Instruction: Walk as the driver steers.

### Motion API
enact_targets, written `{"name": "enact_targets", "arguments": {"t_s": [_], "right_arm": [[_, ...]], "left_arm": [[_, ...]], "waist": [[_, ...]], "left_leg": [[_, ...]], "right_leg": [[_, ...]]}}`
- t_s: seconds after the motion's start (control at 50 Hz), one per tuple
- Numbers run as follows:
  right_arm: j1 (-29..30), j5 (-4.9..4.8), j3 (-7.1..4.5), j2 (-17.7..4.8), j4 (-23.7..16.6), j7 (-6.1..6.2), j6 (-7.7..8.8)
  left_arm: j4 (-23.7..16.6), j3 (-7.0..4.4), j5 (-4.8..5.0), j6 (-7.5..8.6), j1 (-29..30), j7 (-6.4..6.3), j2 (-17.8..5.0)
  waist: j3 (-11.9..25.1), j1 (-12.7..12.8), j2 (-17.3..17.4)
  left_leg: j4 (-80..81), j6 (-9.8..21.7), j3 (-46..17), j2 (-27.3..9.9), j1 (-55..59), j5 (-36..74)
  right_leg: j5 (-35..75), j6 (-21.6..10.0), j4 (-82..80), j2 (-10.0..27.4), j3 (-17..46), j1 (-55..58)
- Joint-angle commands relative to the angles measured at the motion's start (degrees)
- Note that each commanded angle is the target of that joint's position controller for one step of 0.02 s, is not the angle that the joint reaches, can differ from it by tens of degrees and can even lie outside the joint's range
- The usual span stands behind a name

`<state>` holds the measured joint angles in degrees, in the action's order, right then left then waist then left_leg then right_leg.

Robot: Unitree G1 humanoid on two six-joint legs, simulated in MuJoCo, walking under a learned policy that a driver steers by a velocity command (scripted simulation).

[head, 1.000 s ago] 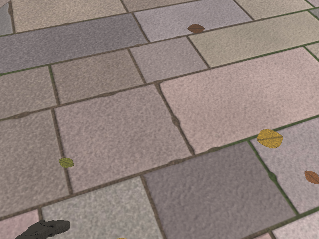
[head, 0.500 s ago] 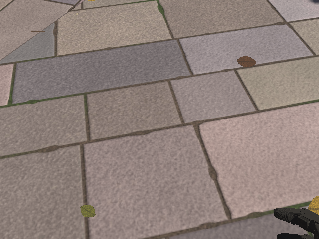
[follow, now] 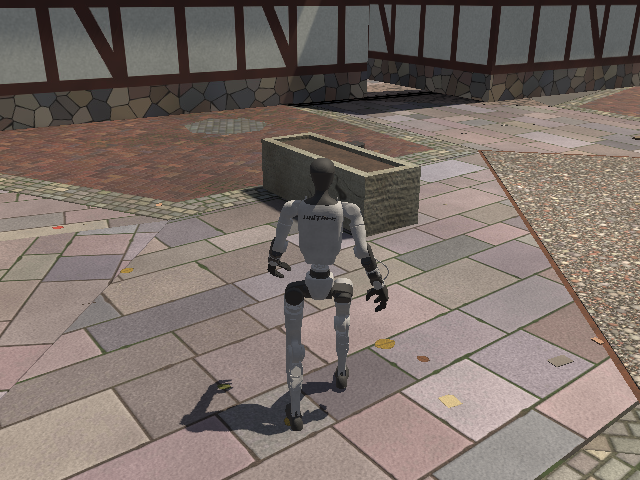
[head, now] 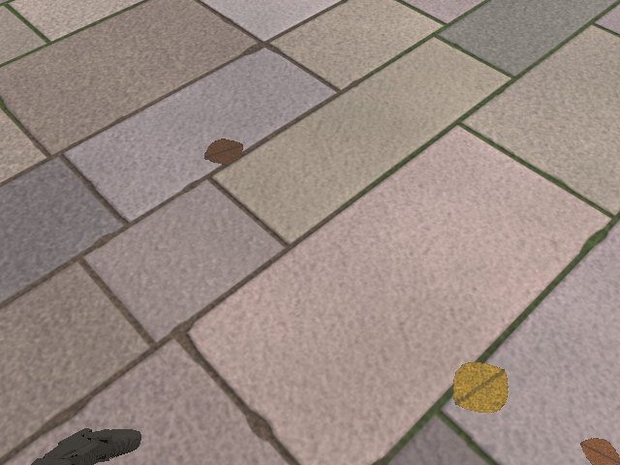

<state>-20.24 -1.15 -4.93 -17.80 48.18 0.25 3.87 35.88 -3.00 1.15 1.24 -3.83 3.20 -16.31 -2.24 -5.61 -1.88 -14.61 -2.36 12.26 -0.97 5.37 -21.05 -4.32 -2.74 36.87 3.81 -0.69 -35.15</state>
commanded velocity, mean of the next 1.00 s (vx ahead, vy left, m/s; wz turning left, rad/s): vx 0.21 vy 0.00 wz -0.30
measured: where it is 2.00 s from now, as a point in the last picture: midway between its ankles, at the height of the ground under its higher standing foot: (361, 437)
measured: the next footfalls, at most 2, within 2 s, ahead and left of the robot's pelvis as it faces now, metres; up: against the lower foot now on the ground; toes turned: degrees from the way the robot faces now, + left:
right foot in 0.04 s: +0.20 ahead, -0.11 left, +0.00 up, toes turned -4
left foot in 0.50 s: +0.46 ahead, +0.03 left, +0.00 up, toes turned -17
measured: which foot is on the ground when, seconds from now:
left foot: down 0.00-0.04, up 0.06-0.48, down 0.50-1.00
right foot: up 0.00-0.02, down 0.04-0.52, up 0.54-0.76, down 0.78-1.00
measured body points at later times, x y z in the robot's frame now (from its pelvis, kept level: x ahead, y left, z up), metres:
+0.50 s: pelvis +0.26 -0.03 +0.00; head +0.29 -0.04 +0.45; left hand +0.41 +0.24 -0.10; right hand +0.40 -0.32 -0.08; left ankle +0.43 +0.04 -0.72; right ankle +0.16 -0.11 -0.73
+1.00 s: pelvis +0.34 -0.06 +0.00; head +0.35 -0.07 +0.45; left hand +0.49 +0.17 -0.12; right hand +0.40 -0.33 -0.12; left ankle +0.42 +0.05 -0.73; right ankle +0.27 -0.17 -0.73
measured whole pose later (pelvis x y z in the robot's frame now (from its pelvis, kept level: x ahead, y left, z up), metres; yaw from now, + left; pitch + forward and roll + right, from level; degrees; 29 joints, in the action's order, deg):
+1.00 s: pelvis +0.34 -0.06 +0.00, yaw -16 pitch -1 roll +0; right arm -8.3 0.7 -1.1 -13.8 48.1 -0.2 0.8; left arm 48.4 -2.0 -0.7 -0.1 -15.3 -1.5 -13.4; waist -1.5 -0.3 0.6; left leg -30.2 0.0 -0.2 0.5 -17.9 -11.4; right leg -20.2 1.0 32.0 0.4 3.4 -10.9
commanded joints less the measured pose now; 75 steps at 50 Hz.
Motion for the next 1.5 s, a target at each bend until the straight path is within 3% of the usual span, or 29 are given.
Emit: {"name": "enact_targets", "arguments": {"t_s": [0.02,0.04,0.06,0.08,0.1,0.12,0.14,0.16,0.2,0.26,0.36,0.42,0.48,0.5,0.52,0.54,0.56,0.58,0.62,0.66,0.76,0.8,0.82,0.88,0.94,1.06,1.32,1.48,1.5], "right_arm": [[3.19,-0.77,-2.84,-12.15,-3.59,0.63,-0.40],[3.16,-0.70,-2.35,-11.18,-3.82,0.91,-0.64],[1.24,1.32,-0.89,-7.75,-4.97,0.98,-0.34],[-3.20,2.65,1.48,-1.19,-8.34,0.10,1.26],[3.95,0.31,0.38,-7.06,-8.50,-0.60,2.93],[8.13,-1.22,0.04,-8.47,-10.06,-0.87,3.78],[8.59,-0.32,0.32,-7.65,-9.64,-0.44,4.18],[8.31,1.11,0.02,-7.76,-9.12,-0.04,4.11],[6.83,1.72,-0.30,-7.63,-8.84,-0.03,2.81],[7.85,2.61,0.16,-5.47,-9.13,0.48,1.30],[16.14,1.87,1.64,-2.43,-10.43,-0.74,1.34],[18.26,1.78,1.24,-3.96,-11.09,-1.57,1.56],[14.90,2.59,0.42,-5.57,-10.33,-1.73,2.28],[12.80,3.25,0.25,-6.34,-9.92,-1.48,2.74],[11.69,4.49,-0.07,-9.44,-10.72,-1.10,2.95],[9.01,4.59,0.28,-7.57,-10.01,-0.87,1.87],[7.05,2.55,1.41,-3.27,-9.02,-1.15,1.00],[8.70,1.58,1.88,-2.65,-8.87,-1.40,0.36],[14.29,1.86,2.33,-2.55,-9.22,-1.57,-0.85],[18.24,2.56,1.96,-3.67,-9.33,-1.41,-1.89],[16.59,1.43,2.20,-3.04,-7.49,-0.53,-2.71],[14.69,2.16,2.66,-2.19,-6.67,-0.88,-2.31],[15.49,2.41,2.52,-2.22,-6.82,-0.93,-2.25],[15.10,2.04,2.70,-1.31,-5.65,-0.48,-2.17],[13.62,1.88,2.62,-1.26,-4.08,-0.25,-2.22],[13.65,1.44,2.31,-1.72,-1.18,0.06,-2.90],[14.29,1.12,1.76,-2.33,5.63,1.50,-4.34],[14.14,1.11,1.68,-2.08,8.99,1.88,-4.65],[13.22,1.10,1.83,-1.44,9.85,1.89,-4.72]], "left_arm": [[-3.98,-2.87,-0.25,0.24,-3.86,0.19,-7.11],[-1.39,-4.71,-0.03,-0.07,-13.41,-0.44,-10.14],[0.28,-6.43,0.36,-0.76,-21.94,-1.76,-15.27],[-1.09,-6.31,0.60,0.04,-18.66,-1.64,-19.94],[-1.93,-4.94,0.34,0.82,-20.16,-1.31,-14.41],[-1.21,-4.10,-0.07,1.58,-18.18,-1.22,-12.06],[-1.40,-3.66,-0.05,1.90,-14.88,-1.30,-10.89],[-2.05,-3.22,-0.47,1.92,-11.28,-1.46,-9.54],[-3.34,-2.77,-1.48,2.05,-7.86,-1.87,-8.45],[-2.01,-3.29,-1.33,2.05,-8.33,-3.00,-10.07],[0.90,-3.09,-0.34,0.15,-12.04,-4.73,-9.28],[2.49,-2.74,-0.60,-0.18,-13.61,-4.92,-8.70],[3.03,-2.21,-0.90,-0.25,-12.10,-4.91,-7.35],[2.89,-1.80,-1.05,-0.12,-11.96,-4.82,-6.18],[2.41,-1.14,-2.00,0.40,-16.15,-4.59,-4.25],[4.43,-0.56,-1.20,0.36,-22.88,-4.65,-3.69],[4.54,-0.98,-1.13,-0.37,-21.78,-4.50,-7.01],[4.07,-1.75,-0.63,-1.56,-17.96,-4.67,-8.87],[4.10,-1.89,-0.73,-4.08,-14.23,-5.17,-7.76],[4.96,-1.29,-0.79,-4.90,-14.39,-5.35,-5.17],[8.44,-0.94,-1.94,-3.72,-15.96,-4.67,-3.13],[6.70,-1.30,-2.80,-3.56,-12.23,-4.91,-6.59],[7.75,-1.59,-2.36,-3.30,-11.80,-4.87,-6.99],[8.15,-0.78,-2.46,-1.53,-10.00,-4.88,-4.26],[9.26,-0.66,-1.88,-0.43,-11.55,-4.86,-4.17],[11.34,-0.42,-1.57,-0.52,-12.85,-5.04,-3.87],[16.94,0.09,-1.42,-0.42,-12.40,-5.01,-2.74],[20.24,0.56,-1.49,-0.38,-12.97,-5.13,-2.21],[21.14,0.63,-1.42,-0.44,-14.24,-5.18,-1.89]], "waist": [[3.60,7.35,6.75],[8.58,12.31,5.45],[14.29,14.71,-3.19],[21.04,7.59,-14.46],[22.42,12.76,-6.28],[13.78,12.40,-4.63],[9.35,9.85,0.07],[6.68,7.48,0.66],[5.12,4.56,-1.20],[3.98,3.67,-0.06],[5.94,7.78,-2.74],[5.76,8.60,-3.28],[5.93,6.11,-3.83],[7.34,4.98,-2.14],[12.91,7.02,4.74],[19.62,6.67,13.81],[21.14,5.55,13.39],[16.57,5.09,9.08],[8.94,6.38,6.87],[5.18,7.71,10.39],[7.83,8.04,9.20],[4.51,5.69,3.93],[2.41,5.03,-0.45],[1.88,4.72,-2.10],[3.08,4.98,-0.91],[3.38,5.53,1.04],[2.75,5.35,1.46],[1.54,5.27,1.39],[2.58,5.39,0.96]], "left_leg": [[-11.96,7.65,-2.01,-14.33,-1.93,56.61],[-24.24,5.83,-0.30,-12.30,-7.58,56.73],[-43.25,3.13,0.07,-9.38,-22.93,32.85],[-60.44,0.38,-8.74,2.43,-44.95,-13.99],[-64.38,1.41,-17.91,0.51,-50.50,-12.24],[-62.27,2.56,-17.03,-1.61,-53.77,-6.41],[-57.59,2.83,-16.92,-3.93,-51.11,-1.60],[-52.98,2.34,-16.93,-5.35,-47.17,1.20],[-49.68,1.13,-16.96,-6.03,-41.47,3.62],[-43.06,-1.82,-14.82,-3.81,-38.72,7.08],[-22.94,-1.78,-13.49,0.52,-31.80,26.93],[-17.69,-0.15,-15.31,0.78,-31.57,26.56],[-11.79,3.19,-15.25,0.68,-27.96,24.41],[-8.38,4.75,-15.59,-1.07,-21.59,36.35],[-12.88,9.13,-22.65,-9.42,-8.51,58.19],[-13.97,19.24,-33.96,-19.07,3.09,66.00],[-11.26,21.55,-40.87,-22.04,2.26,54.48],[-8.85,19.54,-40.51,-19.96,-2.31,39.79],[-4.29,15.39,-35.19,-15.73,-12.61,19.59],[-0.83,12.32,-28.89,-10.58,-21.52,10.01],[-2.46,10.14,-22.85,-7.39,-24.63,1.71],[-3.99,5.12,-19.87,-4.05,-27.09,-6.46],[-5.81,3.52,-16.58,-1.56,-23.58,-3.52],[-10.76,4.03,-15.61,-1.19,-18.43,6.48],[-12.55,4.39,-14.96,-0.91,-17.31,14.56],[-13.71,4.08,-14.95,-1.06,-15.67,21.53],[-13.18,3.48,-14.97,-1.03,-13.33,22.99],[-12.11,3.22,-14.83,-0.79,-13.28,20.62],[-12.35,3.17,-13.80,0.15,-12.98,14.62]], "right_leg": [[-5.96,-3.85,-1.90,-5.39,-5.10,12.04],[-3.11,-6.02,-4.57,-7.69,-5.10,26.28],[-1.85,-9.89,-5.19,1.39,9.42,44.07],[-15.96,-20.53,-13.75,14.24,43.31,58.10],[-20.84,-19.12,-19.37,14.88,46.29,57.82],[-16.55,-16.66,-20.12,13.14,38.14,51.35],[-10.49,-14.92,-20.09,10.53,31.81,42.97],[-3.86,-13.79,-20.60,8.46,27.03,35.72],[7.67,-13.95,-22.63,6.60,23.21,27.82],[28.26,-13.69,-21.05,4.16,15.54,21.10],[23.62,-8.12,-17.92,0.16,10.99,20.07],[19.65,-7.70,-14.89,2.82,15.07,25.17],[20.19,-6.29,-7.63,3.42,18.21,29.22],[18.89,-4.32,-3.13,0.30,17.04,28.13],[5.98,-1.59,5.28,-4.19,15.42,21.68],[-22.17,2.56,17.94,-9.07,11.68,12.66],[-36.78,4.64,23.78,-7.77,11.61,9.50],[-35.20,6.00,26.71,-6.09,11.91,7.59],[-30.67,7.51,23.81,-3.38,9.42,7.59],[-26.83,7.63,12.33,-2.58,6.08,14.46],[-6.76,4.35,-8.88,-3.80,2.17,28.56],[-9.31,1.12,-11.17,1.09,7.83,26.06],[-18.68,-0.19,-11.67,0.07,7.64,19.22],[-15.97,1.46,-13.91,-0.20,7.64,16.12],[-8.50,2.05,-12.26,-0.44,7.21,18.38],[-2.09,1.99,-11.24,-1.21,6.24,20.44],[1.02,1.99,-12.95,-2.10,4.65,22.23],[-2.30,2.05,-14.46,-2.47,4.00,21.72],[-8.55,1.72,-15.43,-2.76,3.77,22.14]]}}
Velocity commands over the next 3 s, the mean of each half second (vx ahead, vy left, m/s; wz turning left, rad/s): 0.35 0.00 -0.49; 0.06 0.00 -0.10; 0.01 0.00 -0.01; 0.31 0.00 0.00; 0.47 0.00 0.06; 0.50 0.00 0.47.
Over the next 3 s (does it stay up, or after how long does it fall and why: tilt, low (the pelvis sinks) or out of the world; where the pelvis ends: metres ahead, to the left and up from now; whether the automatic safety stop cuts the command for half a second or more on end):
stays up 1.06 -0.20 0.02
